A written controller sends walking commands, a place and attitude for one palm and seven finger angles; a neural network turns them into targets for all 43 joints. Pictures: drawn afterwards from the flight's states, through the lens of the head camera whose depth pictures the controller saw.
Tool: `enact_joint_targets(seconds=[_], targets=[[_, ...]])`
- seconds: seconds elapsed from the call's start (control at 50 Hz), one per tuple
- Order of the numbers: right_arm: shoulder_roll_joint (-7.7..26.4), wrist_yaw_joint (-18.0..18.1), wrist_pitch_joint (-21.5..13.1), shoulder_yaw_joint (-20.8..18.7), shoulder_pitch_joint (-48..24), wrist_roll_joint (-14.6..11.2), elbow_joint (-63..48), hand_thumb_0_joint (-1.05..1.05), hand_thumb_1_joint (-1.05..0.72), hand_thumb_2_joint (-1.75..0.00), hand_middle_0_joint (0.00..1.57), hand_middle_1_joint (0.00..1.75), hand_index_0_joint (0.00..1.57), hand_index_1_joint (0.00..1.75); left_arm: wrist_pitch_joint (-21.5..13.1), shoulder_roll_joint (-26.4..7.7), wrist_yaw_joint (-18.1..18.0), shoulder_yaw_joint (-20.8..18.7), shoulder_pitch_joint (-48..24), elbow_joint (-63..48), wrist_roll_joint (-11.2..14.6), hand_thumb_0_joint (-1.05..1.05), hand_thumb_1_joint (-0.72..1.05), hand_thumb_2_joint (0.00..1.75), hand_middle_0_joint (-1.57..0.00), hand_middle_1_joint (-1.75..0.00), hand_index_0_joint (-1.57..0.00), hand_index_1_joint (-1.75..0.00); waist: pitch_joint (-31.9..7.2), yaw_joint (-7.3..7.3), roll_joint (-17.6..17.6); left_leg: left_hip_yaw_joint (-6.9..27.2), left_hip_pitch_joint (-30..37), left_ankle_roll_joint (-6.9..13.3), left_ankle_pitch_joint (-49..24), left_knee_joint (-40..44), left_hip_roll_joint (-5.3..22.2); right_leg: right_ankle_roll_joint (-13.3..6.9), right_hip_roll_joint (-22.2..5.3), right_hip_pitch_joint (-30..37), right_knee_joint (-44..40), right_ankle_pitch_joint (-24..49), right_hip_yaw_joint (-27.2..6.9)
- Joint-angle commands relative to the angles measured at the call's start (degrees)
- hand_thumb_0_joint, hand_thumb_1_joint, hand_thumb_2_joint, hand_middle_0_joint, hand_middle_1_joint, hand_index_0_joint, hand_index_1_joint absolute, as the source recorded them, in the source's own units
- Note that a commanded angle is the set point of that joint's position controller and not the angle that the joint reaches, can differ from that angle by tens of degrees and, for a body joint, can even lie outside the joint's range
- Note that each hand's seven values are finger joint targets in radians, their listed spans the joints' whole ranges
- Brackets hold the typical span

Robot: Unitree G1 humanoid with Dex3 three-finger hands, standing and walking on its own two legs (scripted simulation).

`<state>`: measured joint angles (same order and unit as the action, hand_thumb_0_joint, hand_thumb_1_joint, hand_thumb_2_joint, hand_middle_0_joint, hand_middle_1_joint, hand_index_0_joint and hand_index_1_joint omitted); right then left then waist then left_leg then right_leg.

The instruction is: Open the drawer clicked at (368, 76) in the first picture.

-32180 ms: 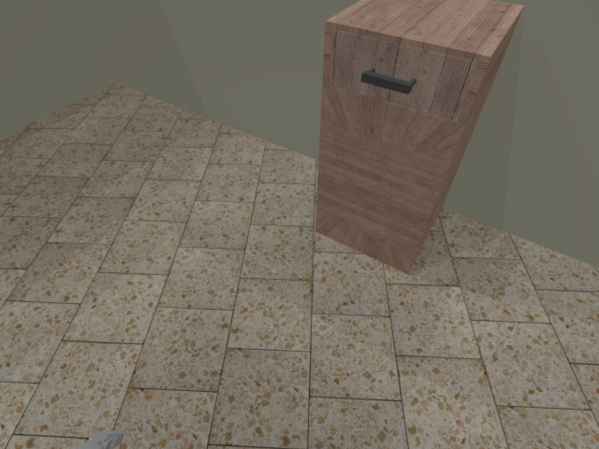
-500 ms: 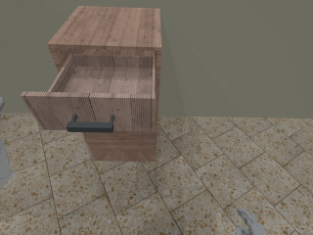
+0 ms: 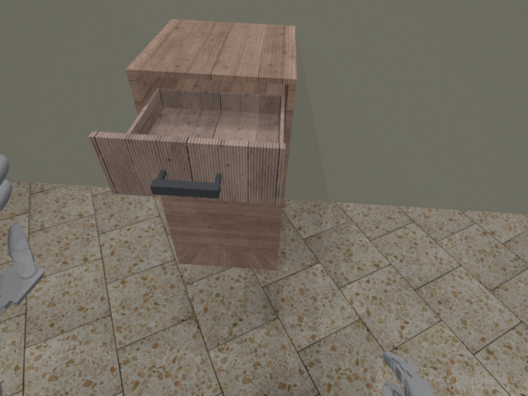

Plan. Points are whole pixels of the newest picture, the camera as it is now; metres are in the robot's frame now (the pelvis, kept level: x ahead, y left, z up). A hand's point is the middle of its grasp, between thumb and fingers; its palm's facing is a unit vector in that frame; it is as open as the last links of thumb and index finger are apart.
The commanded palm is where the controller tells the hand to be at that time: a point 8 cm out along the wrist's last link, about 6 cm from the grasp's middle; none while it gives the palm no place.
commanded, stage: stop stepping back and stand still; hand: left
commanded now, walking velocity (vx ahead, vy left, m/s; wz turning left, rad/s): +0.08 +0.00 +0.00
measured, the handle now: (188, 182) +0.52 +0.19 +0.03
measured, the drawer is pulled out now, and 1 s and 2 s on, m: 0.28 0.28 0.28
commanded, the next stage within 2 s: let the arm hang, fingers relaxed in 0.68 s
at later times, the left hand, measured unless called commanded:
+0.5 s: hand (81, 255) +0.22 +0.22 +0.18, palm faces +0.34 -0.81 -0.47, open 7.4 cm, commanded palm +0.16 +0.27 +0.21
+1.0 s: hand out of the picture +0.12 +0.21 -0.12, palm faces +0.01 -0.95 -0.31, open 7.4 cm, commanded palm none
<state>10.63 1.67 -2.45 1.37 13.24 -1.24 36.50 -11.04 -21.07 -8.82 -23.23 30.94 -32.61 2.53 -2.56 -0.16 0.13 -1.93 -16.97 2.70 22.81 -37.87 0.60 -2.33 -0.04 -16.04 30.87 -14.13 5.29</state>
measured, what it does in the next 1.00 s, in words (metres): stands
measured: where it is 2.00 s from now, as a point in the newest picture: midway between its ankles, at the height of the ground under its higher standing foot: outside the picture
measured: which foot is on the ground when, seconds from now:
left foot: down 0.00-1.00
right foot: down 0.00-1.00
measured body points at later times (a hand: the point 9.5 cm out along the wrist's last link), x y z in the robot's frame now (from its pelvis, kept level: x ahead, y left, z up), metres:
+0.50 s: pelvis +0.02 -0.01 +0.01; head +0.04 +0.00 +0.46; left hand +0.20 +0.27 +0.21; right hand +0.18 -0.26 -0.07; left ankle +0.01 +0.10 -0.73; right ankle +0.01 -0.10 -0.73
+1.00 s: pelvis -0.01 +0.00 +0.00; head +0.00 -0.01 +0.45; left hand +0.11 +0.26 -0.09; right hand +0.11 -0.24 -0.13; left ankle +0.01 +0.10 -0.73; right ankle +0.01 -0.10 -0.73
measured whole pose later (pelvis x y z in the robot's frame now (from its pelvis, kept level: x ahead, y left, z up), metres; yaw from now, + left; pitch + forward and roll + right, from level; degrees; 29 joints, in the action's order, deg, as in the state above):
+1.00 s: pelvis -0.01 +0.00 +0.00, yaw +0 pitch +0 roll +0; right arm 13.5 -0.6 -0.5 0.1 9.3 1.1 47.3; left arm 3.9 -13.2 -0.2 -3.0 17.1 32.8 -2.3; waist 0.8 -1.5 -1.6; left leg -0.8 -17.8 1.8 15.8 -33.7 -2.1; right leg -1.7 -0.7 -18.7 34.7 -16.0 3.7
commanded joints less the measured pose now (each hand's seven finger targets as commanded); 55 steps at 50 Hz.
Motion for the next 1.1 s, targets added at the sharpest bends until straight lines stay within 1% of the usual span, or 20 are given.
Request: enact_joint_targets(seconds=[0.0,0.02,0.04,0.1,0.16,0.2,0.24,0.3,0.36,0.42,0.48,0.74,0.76,0.78,0.82,0.86,0.9,0.96,1.02,1.08], targets=[[9.21,1.61,-4.67,-3.24,-7.47,1.17,-11.26,0.00,-0.90,-0.90,0.20,0.30,0.20,0.30,-3.71,-10.69,-1.21,-3.32,-6.41,-19.74,-0.55,0.00,0.90,0.90,-0.20,-0.30,-0.20,-0.30,3.54,-1.67,-17.19,24.42,6.42,4.39,13.84,28.20,14.75,1.63,0.34,-12.97,11.26,-14.33,-2.98],[7.51,1.27,-5.52,-2.96,-7.38,1.41,-11.59,0.00,-0.90,-0.90,0.20,0.30,0.20,0.30,-3.99,-11.35,-1.71,-3.76,-6.88,-21.76,-1.41,0.00,0.90,0.90,-0.20,-0.30,-0.20,-0.30,3.12,-1.42,-16.34,27.97,1.94,8.14,13.91,29.63,18.24,2.02,1.47,-12.54,21.15,-13.61,-4.17],[6.71,0.99,-6.43,-3.03,-7.15,1.23,-10.93,0.00,-0.90,-0.90,0.20,0.30,0.20,0.30,-3.90,-12.67,-1.74,-4.93,-7.06,-22.18,-1.57,0.00,0.90,0.90,-0.20,-0.30,-0.20,-0.30,3.18,-1.26,-10.84,25.72,-1.65,8.60,12.59,29.48,17.26,2.30,0.47,-10.68,24.84,-12.41,-5.35],[6.58,0.48,-8.08,-2.74,-6.89,0.54,-10.35,0.00,-0.90,-0.90,0.20,0.30,0.20,0.30,-2.61,-13.78,-2.18,-7.02,0.04,-23.82,-0.97,0.00,0.90,0.90,-0.20,-0.30,-0.20,-0.30,0.95,0.73,-11.85,12.10,-1.03,5.30,-3.63,23.07,12.42,3.18,-0.91,-4.22,14.21,-9.61,-3.61],[7.30,0.35,-8.11,-2.23,-6.78,0.46,-9.14,0.00,-0.90,-0.90,0.20,0.30,0.20,0.30,-3.16,-12.17,-2.03,-7.01,3.29,-19.29,-0.56,0.00,0.90,0.90,-0.20,-0.30,-0.20,-0.30,-0.07,0.76,-9.43,7.29,-2.97,1.92,-16.38,14.02,8.71,3.38,0.09,8.05,-6.96,0.64,-1.51],[7.46,0.23,-7.33,-3.02,-6.50,0.40,-9.21,0.00,-0.90,-0.90,0.20,0.30,0.20,0.30,-3.60,-12.27,-1.49,-7.53,4.04,-14.31,-0.58,0.00,0.90,0.90,-0.20,-0.30,-0.20,-0.30,-0.06,-0.71,0.11,3.68,-5.40,-1.20,-11.70,6.02,3.56,0.17,-5.94,10.16,-12.17,12.04,-12.32],[7.19,0.13,-6.69,-3.65,-4.70,0.05,-8.76,0.00,-0.90,-0.90,0.20,0.30,0.20,0.30,-3.97,-12.07,-1.38,-7.92,0.84,-12.43,0.45,0.00,0.90,0.90,-0.20,-0.30,-0.20,-0.30,-1.62,-2.07,3.53,2.30,-3.80,-2.36,-3.33,2.89,0.78,-2.70,-12.47,6.78,-15.78,3.99,-19.55],[7.28,0.17,-4.78,-4.16,-6.19,-0.37,-8.92,0.00,-0.90,-0.90,0.20,0.30,0.20,0.30,-3.49,-11.20,-1.50,-8.62,4.87,-9.93,1.18,0.00,0.90,0.90,-0.20,-0.30,-0.20,-0.30,-2.38,-1.15,6.65,3.22,-5.57,-2.14,-4.16,-1.23,1.20,-3.12,-13.92,9.97,-16.18,11.07,-20.43],[6.94,0.52,-4.57,-3.40,-6.77,-0.26,-9.58,0.00,-0.90,-0.90,0.20,0.30,0.20,0.30,-3.74,-10.45,-1.26,-6.97,5.04,-12.49,0.86,0.00,0.90,0.90,-0.20,-0.30,-0.20,-0.30,-2.89,-1.59,4.89,3.01,1.67,-1.41,-13.77,11.89,1.76,-0.89,-9.26,10.45,-10.69,17.15,-10.83],[8.67,1.07,-4.95,-4.08,-7.86,0.06,-10.58,0.00,-0.90,-0.90,0.20,0.30,0.20,0.30,-4.00,-11.21,-1.15,-6.25,5.27,-16.63,0.48,0.00,0.90,0.90,-0.20,-0.30,-0.20,-0.30,-3.80,-0.33,-3.69,6.88,7.09,-0.19,-30.46,14.90,6.12,2.24,-3.50,9.26,-6.37,17.87,-6.56],[8.01,0.97,-5.12,-3.71,-7.19,0.24,-10.99,0.00,-0.90,-0.90,0.20,0.30,0.20,0.30,-4.18,-12.15,-1.11,-6.17,5.05,-19.41,-0.06,0.00,0.90,0.90,-0.20,-0.30,-0.20,-0.30,-5.33,-0.42,-7.43,6.28,7.91,-0.96,-39.39,13.25,5.93,2.19,-2.34,10.74,-4.05,23.30,-4.87],[7.87,1.14,-4.20,-3.55,-7.73,-0.03,-11.30,0.00,-0.90,-0.90,0.20,0.30,0.20,0.30,-3.34,-10.23,-0.87,-6.18,5.08,-11.79,1.06,0.00,0.90,0.90,-0.20,-0.30,-0.20,-0.30,-2.17,-0.79,-1.07,5.58,3.21,-1.66,-19.86,16.50,3.91,2.01,-3.09,10.60,-11.02,14.57,-7.51],[16.51,-3.29,-8.10,-5.97,-10.00,-0.51,2.62,0.00,-0.90,-0.90,0.20,0.30,0.20,0.30,4.40,-1.77,6.85,18.46,-3.06,35.37,-5.02,0.00,0.90,0.90,-0.20,-0.30,-0.20,-0.30,5.15,-2.82,-2.61,6.55,-1.25,-1.61,-23.62,8.72,4.58,0.49,-6.50,-0.45,-1.02,15.39,-3.53],[13.57,-3.23,-5.04,-6.26,-4.26,0.86,4.83,0.00,-0.90,-0.90,0.20,0.30,0.20,0.30,8.65,-0.77,8.03,15.88,-2.69,38.67,-5.32,0.00,0.90,0.90,-0.20,-0.30,-0.20,-0.30,-0.01,-1.88,-1.93,6.27,1.46,-1.48,-23.03,9.87,5.84,0.46,-5.37,-1.71,-1.62,9.93,-6.61],[11.90,-2.58,-3.17,-4.97,-3.22,1.32,4.07,0.00,-0.90,-0.90,0.20,0.30,0.20,0.30,10.16,1.59,8.36,17.22,-4.84,40.37,-4.81,0.00,0.90,0.90,-0.20,-0.30,-0.20,-0.30,-0.80,-1.25,-1.53,9.52,-2.46,0.74,-20.73,11.58,7.64,0.98,-3.67,-1.12,1.07,1.69,-4.96],[11.34,-2.23,-1.79,-3.94,-4.44,1.96,3.68,0.00,-0.90,-0.90,0.20,0.30,0.20,0.30,10.36,1.04,8.66,17.54,-8.32,45.79,-4.93,0.00,0.90,0.90,-0.20,-0.30,-0.20,-0.30,-0.31,-0.16,4.61,11.55,-6.40,2.35,-18.70,12.03,7.10,0.76,-3.07,2.57,1.47,2.16,-6.02],[10.38,-1.96,-0.75,-3.62,-4.51,2.26,4.18,0.00,-0.90,-0.90,0.20,0.30,0.20,0.30,10.84,-0.07,8.68,17.97,-11.21,52.53,-5.23,0.00,0.90,0.90,-0.20,-0.30,-0.20,-0.30,-0.11,0.11,12.83,9.38,-4.17,0.92,-15.30,9.15,3.61,-0.83,-5.97,2.57,-3.27,3.94,-9.04],[8.32,-1.52,1.41,-3.01,-2.08,2.59,6.91,0.00,-0.90,-0.90,0.20,0.30,0.20,0.30,11.73,-0.15,8.37,19.18,-14.37,62.77,-4.57,0.00,0.90,0.90,-0.20,-0.30,-0.20,-0.30,0.48,-0.92,9.36,6.16,2.40,-0.15,-12.73,6.91,0.47,-2.89,-8.99,-1.76,-8.16,0.45,-12.16],[7.56,-1.14,2.14,-2.20,-1.51,2.79,10.11,0.00,-0.90,-0.90,0.20,0.30,0.20,0.30,12.22,0.81,8.01,20.20,-15.23,71.14,-3.99,0.00,0.90,0.90,-0.20,-0.30,-0.20,-0.30,3.74,-0.34,-5.59,9.19,0.07,0.30,-10.08,14.02,3.05,-1.31,-5.29,-0.06,-8.07,-5.11,-10.04],[6.74,-0.58,2.20,-2.00,0.02,2.64,13.02,0.00,-0.90,-0.90,0.20,0.30,0.20,0.30,11.76,2.18,7.78,20.09,-11.73,78.83,-3.62,0.00,0.90,0.90,-0.20,-0.30,-0.20,-0.30,2.77,0.84,-10.89,9.69,-3.23,0.17,-5.12,17.22,3.25,-1.23,-4.54,6.54,-8.50,-2.78,-9.15]])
